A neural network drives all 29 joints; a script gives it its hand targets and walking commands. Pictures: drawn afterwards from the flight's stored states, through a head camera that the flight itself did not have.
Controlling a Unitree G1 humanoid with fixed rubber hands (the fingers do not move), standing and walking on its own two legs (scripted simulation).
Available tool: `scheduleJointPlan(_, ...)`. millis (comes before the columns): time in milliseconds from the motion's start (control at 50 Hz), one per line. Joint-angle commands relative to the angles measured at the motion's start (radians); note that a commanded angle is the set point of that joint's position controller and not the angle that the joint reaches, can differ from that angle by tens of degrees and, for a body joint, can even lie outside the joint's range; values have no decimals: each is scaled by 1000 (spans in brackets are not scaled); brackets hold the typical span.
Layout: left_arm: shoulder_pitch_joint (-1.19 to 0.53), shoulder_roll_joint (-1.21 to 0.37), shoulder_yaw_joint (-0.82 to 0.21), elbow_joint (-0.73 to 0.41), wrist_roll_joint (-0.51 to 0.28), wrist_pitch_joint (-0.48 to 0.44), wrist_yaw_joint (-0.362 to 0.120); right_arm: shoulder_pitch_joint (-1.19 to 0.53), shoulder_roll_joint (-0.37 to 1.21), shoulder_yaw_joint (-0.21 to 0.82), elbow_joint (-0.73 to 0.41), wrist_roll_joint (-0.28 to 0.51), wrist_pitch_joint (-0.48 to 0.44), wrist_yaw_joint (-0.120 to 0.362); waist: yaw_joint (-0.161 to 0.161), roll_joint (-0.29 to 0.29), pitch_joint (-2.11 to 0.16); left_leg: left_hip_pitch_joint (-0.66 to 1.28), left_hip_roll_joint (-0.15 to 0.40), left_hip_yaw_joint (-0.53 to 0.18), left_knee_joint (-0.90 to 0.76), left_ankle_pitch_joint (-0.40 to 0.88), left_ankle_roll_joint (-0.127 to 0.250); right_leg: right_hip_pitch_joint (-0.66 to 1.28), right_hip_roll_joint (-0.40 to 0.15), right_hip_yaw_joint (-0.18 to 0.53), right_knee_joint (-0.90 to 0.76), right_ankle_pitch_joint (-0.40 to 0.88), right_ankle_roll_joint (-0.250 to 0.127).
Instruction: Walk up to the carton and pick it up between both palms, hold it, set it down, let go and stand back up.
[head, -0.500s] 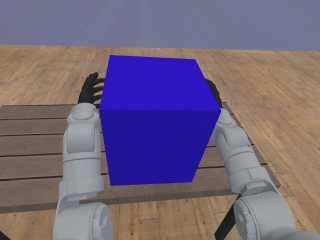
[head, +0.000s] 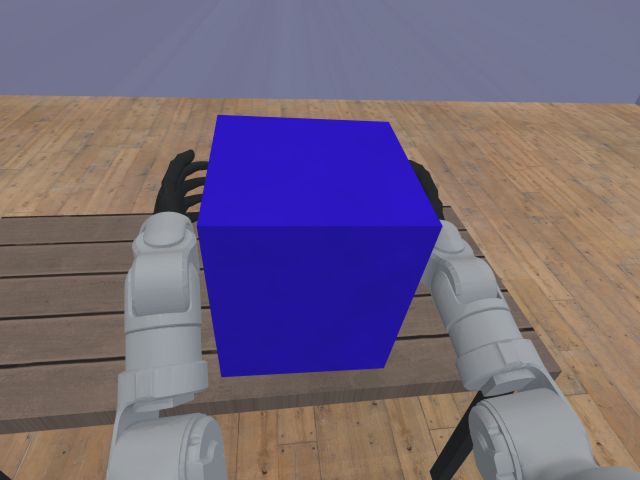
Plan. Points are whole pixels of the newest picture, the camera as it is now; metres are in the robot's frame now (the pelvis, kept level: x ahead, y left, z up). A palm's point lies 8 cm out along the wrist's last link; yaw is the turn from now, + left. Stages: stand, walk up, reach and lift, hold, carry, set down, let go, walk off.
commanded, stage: hold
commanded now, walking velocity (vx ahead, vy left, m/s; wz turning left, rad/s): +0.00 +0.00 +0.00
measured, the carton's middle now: (305, 248) +0.35 +0.00 +0.16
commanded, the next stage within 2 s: none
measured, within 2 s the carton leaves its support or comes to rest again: neither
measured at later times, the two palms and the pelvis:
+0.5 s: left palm (172, 217) +0.36 +0.15 +0.21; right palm (425, 221) +0.35 -0.15 +0.20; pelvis +0.00 +0.00 +0.00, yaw +0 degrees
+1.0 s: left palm (173, 218) +0.36 +0.15 +0.21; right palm (424, 222) +0.36 -0.15 +0.19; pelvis +0.00 +0.00 +0.00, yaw +0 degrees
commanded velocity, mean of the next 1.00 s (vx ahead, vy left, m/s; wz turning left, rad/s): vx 0.00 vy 0.00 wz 0.00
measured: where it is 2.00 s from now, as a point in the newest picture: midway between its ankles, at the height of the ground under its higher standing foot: outside the picture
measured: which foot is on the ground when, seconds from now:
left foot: down 0.00-1.00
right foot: down 0.00-1.00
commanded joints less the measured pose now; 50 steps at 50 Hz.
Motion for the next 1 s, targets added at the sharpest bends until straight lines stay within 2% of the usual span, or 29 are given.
scheduleJointPlan(0,-624,-586,-496,-84,-156,-67,-136,-837,631,371,-359,83,-65,70,-9,69,-363,182,-15,11,-12,273,-34,-21,42,-32,-30,197,43)
scheduleJointPlan(20,-611,-589,-501,-76,-155,-63,-135,-842,629,372,-375,87,-67,69,-11,79,-373,185,-18,10,-7,276,-34,-22,39,-28,-31,207,45)
scheduleJointPlan(40,-620,-587,-494,-62,-151,-61,-135,-835,617,357,-342,83,-60,69,-16,90,-347,175,-14,10,-18,243,-38,-39,40,-30,-36,162,40)
scheduleJointPlan(80,-622,-588,-485,-68,-149,-64,-135,-837,633,359,-344,74,-62,72,-9,67,-346,174,-14,12,-18,242,-29,-37,40,-33,-36,169,44)
scheduleJointPlan(120,-619,-591,-490,-77,-155,-65,-137,-842,631,363,-362,79,-66,71,-9,72,-371,176,-15,10,-18,241,-31,-27,39,-34,-31,177,44)
scheduleJointPlan(160,-629,-581,-483,-52,-144,-64,-136,-840,626,347,-331,71,-62,72,-12,82,-338,162,-15,12,-23,217,-31,-45,36,-31,-37,148,44)
scheduleJointPlan(240,-633,-587,-477,-33,-147,-65,-134,-868,629,348,-331,71,-64,75,-2,72,-335,151,-13,13,-31,191,-22,-56,37,-31,-40,116,40)
scheduleJointPlan(300,-625,-595,-482,-47,-155,-67,-133,-870,641,366,-353,78,-71,74,3,63,-378,174,-16,13,-18,231,-22,-37,38,-30,-35,157,44)
scheduleJointPlan(320,-636,-599,-494,-61,-159,-71,-132,-860,641,361,-346,78,-70,72,-10,73,-373,176,-16,10,-14,243,-28,-39,39,-30,-31,172,45)
scheduleJointPlan(340,-621,-592,-482,-41,-150,-68,-133,-869,633,367,-349,82,-70,70,-2,69,-374,179,-16,11,-11,250,-25,-35,39,-28,-33,180,46)
scheduleJointPlan(360,-623,-586,-475,-44,-148,-69,-136,-856,634,365,-336,79,-66,68,-6,57,-368,182,-17,11,-15,246,-23,-30,39,-28,-33,184,49)
scheduleJointPlan(480,-645,-590,-472,-39,-145,-66,-139,-874,641,344,-325,70,-69,73,-3,69,-340,146,-15,14,-36,185,-21,-50,34,-30,-41,116,46)
scheduleJointPlan(520,-648,-601,-493,-65,-156,-70,-133,-864,638,350,-334,76,-75,77,-10,81,-370,174,-12,11,-20,236,-31,-44,39,-32,-34,146,40)
scheduleJointPlan(580,-663,-600,-492,-39,-154,-73,-130,-864,627,323,-298,57,-71,82,-19,80,-330,161,-7,12,-37,181,-29,-85,40,-36,-46,76,37)
scheduleJointPlan(680,-647,-598,-472,4,-141,-64,-126,-888,629,315,-291,47,-78,90,-1,76,-327,137,-6,16,-47,131,-17,-74,35,-32,-46,49,35)
scheduleJointPlan(760,-632,-612,-495,-39,-160,-67,-126,-886,626,340,-342,76,-85,83,-11,84,-403,194,-9,9,-8,255,-34,-44,44,-34,-32,155,37)
scheduleJointPlan(820,-604,-600,-486,-51,-149,-69,-125,-855,613,363,-336,92,-76,75,-7,83,-393,203,-12,5,1,309,-39,-33,46,-33,-29,201,43)
scheduleJointPlan(920,-605,-591,-494,-77,-153,-64,-131,-829,621,355,-345,80,-73,74,-16,77,-350,180,-13,8,-14,263,-35,-36,40,-33,-35,169,43)
scheduleJointPlan(940,-606,-590,-496,-77,-154,-64,-132,-844,623,366,-363,81,-77,74,-8,74,-364,176,-14,9,-13,267,-32,-27,40,-32,-32,178,43)
scheduleJointPlan(960,-621,-589,-506,-84,-154,-67,-131,-827,615,353,-336,77,-71,75,-23,86,-345,182,-11,7,-18,261,-41,-43,43,-34,-32,165,39)
scheduleJointPlan(980,-628,-596,-513,-100,-157,-70,-128,-836,628,363,-356,79,-74,77,-16,83,-357,187,-8,8,-13,278,-41,-40,47,-36,-30,170,38)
